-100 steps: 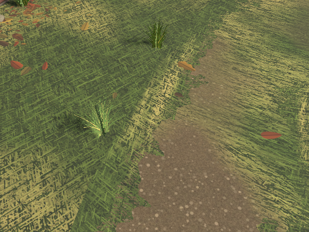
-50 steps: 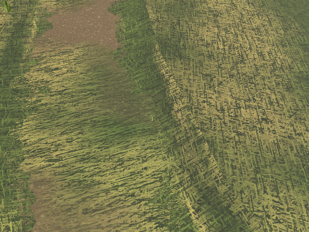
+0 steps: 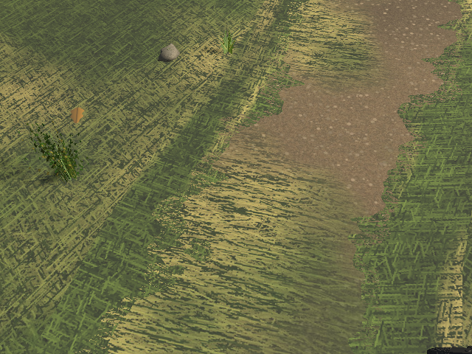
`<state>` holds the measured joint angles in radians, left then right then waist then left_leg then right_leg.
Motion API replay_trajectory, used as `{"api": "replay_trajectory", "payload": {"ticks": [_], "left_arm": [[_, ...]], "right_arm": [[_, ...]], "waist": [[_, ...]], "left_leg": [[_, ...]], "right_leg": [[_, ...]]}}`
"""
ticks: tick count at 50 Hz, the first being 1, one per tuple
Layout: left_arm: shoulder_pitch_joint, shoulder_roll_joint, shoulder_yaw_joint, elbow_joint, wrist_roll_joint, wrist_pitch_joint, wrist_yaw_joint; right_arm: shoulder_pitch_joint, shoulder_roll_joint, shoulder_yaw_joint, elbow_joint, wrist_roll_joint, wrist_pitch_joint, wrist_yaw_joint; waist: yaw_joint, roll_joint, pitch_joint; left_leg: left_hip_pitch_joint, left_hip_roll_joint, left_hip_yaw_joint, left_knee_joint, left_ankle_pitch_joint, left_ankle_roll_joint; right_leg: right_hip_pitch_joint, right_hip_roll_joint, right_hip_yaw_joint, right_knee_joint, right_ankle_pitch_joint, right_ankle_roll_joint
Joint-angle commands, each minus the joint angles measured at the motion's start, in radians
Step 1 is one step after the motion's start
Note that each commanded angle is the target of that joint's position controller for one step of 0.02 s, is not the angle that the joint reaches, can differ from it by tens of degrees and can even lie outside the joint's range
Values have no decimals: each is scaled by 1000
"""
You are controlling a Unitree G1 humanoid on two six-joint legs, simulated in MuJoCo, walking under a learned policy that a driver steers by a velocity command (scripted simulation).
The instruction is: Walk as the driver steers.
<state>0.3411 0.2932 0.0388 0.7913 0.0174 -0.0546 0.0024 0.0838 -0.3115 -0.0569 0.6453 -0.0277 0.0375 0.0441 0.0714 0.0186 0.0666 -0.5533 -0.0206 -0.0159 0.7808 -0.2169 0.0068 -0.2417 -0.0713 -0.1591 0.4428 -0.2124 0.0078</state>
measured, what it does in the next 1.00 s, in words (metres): steps on the spot: left foot, then right foot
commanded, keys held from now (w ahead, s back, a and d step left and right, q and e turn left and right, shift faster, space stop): shift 1.00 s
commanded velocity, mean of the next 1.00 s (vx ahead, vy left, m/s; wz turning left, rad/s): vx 0.03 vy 0.00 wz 0.07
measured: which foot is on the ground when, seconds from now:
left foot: up 0.00-0.06, down 0.08-1.00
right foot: down 0.00-0.08, up 0.10-0.34, down 0.36-1.00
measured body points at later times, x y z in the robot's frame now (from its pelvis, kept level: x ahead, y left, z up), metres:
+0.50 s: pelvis +0.04 -0.01 +0.00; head +0.04 -0.02 +0.45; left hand +0.12 +0.25 -0.13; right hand +0.17 -0.24 -0.13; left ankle +0.10 +0.10 -0.74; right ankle +0.04 -0.11 -0.74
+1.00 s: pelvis +0.07 -0.01 +0.00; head +0.07 -0.02 +0.45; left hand +0.08 +0.23 -0.15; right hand +0.11 -0.26 -0.15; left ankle +0.10 +0.10 -0.74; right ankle +0.04 -0.11 -0.74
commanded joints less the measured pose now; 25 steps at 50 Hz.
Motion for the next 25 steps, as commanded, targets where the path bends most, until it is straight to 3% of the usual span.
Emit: {"api": "replay_trajectory", "payload": {"ticks": [1, 2, 3, 4, 5, 6, 8, 9, 11, 14, 17, 18, 19, 20, 21, 25], "left_arm": [[-93, 136, 34, -80, -11, -6, -9], [-88, 137, 35, -75, -16, 3, -7], [-45, 121, 33, -63, -8, 13, -5], [40, 78, 22, -62, 9, 24, -4], [130, 11, 3, -75, 12, 47, -1], [83, 60, 8, -61, -4, 80, 10], [4, 77, 16, -66, -10, 98, 12], [13, 77, 17, -51, -7, 100, 12], [46, 64, 16, -19, -4, 105, 10], [16, 24, 5, -14, -10, 104, 11], [32, -3, -3, 8, -2, 94, 15], [11, 26, -2, 1, 15, 83, 18], [-59, 91, 10, -17, 16, 74, 21], [-103, 72, 9, -17, 6, 70, 15], [-135, 41, -1, -18, 6, 66, 11], [-96, 42, 6, 16, -7, 56, 22]], "right_arm": [[120, -32, 0, -22, 1, -8, 2], [130, -31, 0, -15, -4, -19, -1], [140, -47, -2, -4, -13, -34, -5], [150, -101, -9, -15, -23, -50, -14], [144, -152, -8, -50, -13, -50, -25], [170, -131, -13, -34, 20, -36, -46], [65, -71, 13, -18, 12, -19, -57], [33, -56, 19, -15, 8, -18, -58], [26, -40, 22, -5, 6, -21, -59], [43, -36, 19, 22, 6, -27, -56], [25, -28, 20, 39, 17, -18, -58], [45, -1, 26, 44, 18, -19, -58], [82, 21, 28, 48, 23, -18, -53], [69, 17, 27, 67, 21, -13, -50], [67, 12, 25, 80, 15, -14, -46], [106, -9, 15, 137, 8, -37, -50]], "waist": [[-95, -164, -151], [-104, -138, -148], [-94, -81, -152], [-73, 87, -188], [-34, 247, -237], [-113, 207, -302], [-59, 151, -145], [-40, 150, -125], [-33, 129, -132], [-50, 111, -148], [-25, 86, -138], [-42, 30, -118], [-96, -82, -74], [-95, -133, -42], [-104, -135, -19], [-82, -95, -45]], "left_leg": [[285, -10, 20, -162, 78, 16], [346, -17, 22, -250, 124, 27], [405, -14, 4, -321, 165, 39], [489, 162, -170, -371, 448, 63], [550, 401, -415, -351, 824, 185], [505, 393, -400, -397, 632, 282], [362, 277, -309, -472, 361, 226], [327, 242, -265, -480, 364, 202], [293, 208, -207, -472, 382, 191], [308, 202, -215, -453, 308, 188], [231, 166, -219, -432, 74, 131], [176, 141, -214, -418, -23, 80], [177, 55, -135, -398, -84, 42], [315, 17, -85, -373, -26, 26], [370, 27, -89, -370, 30, 22], [347, 56, -110, -385, 107, 28]], "right_leg": [[-30, -193, 118, -53, 485, -128], [-45, -175, 108, -2, 397, -108], [-54, -133, 89, 78, 282, -78], [-109, -70, 35, 229, 7, -30], [-201, 30, 50, 428, -472, 9], [-191, 43, 136, 482, -456, 7], [-188, 31, 171, 456, -346, 3], [-148, 33, 169, 427, -311, 6], [-69, 55, 150, 384, -271, 3], [-17, 70, 150, 248, -216, -6], [125, 80, 142, -17, -9, -29], [158, 4, 236, -85, 12, -46], [63, -81, 343, -132, -65, -75], [-105, -107, 370, -183, -168, -90], [-150, -85, 353, -201, -221, -76], [-30, -31, 293, -162, -112, -61]]}}
Velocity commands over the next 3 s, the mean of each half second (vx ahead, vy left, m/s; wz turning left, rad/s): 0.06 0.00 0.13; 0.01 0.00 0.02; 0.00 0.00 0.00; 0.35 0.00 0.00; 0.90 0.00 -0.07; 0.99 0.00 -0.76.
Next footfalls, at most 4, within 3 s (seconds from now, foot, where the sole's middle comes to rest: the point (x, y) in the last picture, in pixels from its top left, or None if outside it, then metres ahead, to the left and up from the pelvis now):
0.08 left None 0.14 0.10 -0.78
0.36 right None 0.08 -0.11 -0.78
1.98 left None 0.26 0.14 -0.78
2.46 right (264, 257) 0.73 0.01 -0.78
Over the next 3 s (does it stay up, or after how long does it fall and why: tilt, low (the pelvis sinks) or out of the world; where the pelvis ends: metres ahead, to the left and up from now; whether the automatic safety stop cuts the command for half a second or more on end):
stays up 1.05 0.04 -0.02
